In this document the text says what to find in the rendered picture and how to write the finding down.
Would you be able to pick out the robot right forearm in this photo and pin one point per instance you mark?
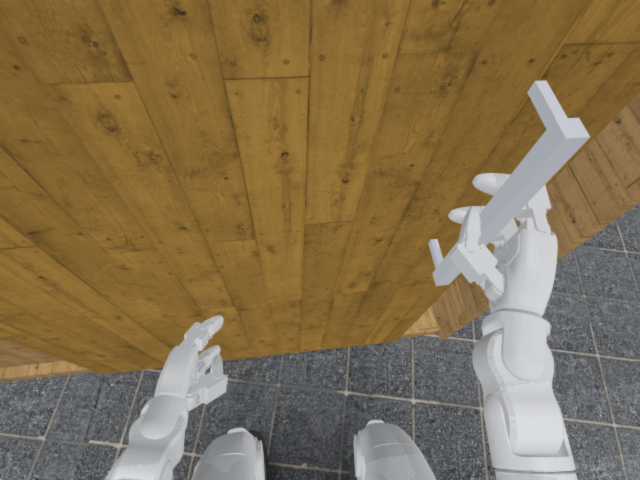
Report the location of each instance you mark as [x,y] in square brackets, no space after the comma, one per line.
[524,424]

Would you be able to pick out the wardrobe door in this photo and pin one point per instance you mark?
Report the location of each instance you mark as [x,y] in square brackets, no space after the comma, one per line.
[14,354]
[281,163]

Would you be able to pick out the left robot thigh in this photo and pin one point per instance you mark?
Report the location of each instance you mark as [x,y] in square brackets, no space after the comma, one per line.
[233,456]

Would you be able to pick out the handle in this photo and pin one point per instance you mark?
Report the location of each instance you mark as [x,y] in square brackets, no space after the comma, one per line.
[562,139]

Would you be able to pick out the left robot foot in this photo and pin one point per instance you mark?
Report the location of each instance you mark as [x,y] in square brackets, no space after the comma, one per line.
[260,437]

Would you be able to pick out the robot left forearm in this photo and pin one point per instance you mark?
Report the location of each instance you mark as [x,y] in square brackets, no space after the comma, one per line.
[156,441]

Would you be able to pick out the robot right hand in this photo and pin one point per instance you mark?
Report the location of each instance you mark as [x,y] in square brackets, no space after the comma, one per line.
[526,254]

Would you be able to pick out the robot left hand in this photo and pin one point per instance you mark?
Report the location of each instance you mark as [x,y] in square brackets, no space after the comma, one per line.
[183,374]

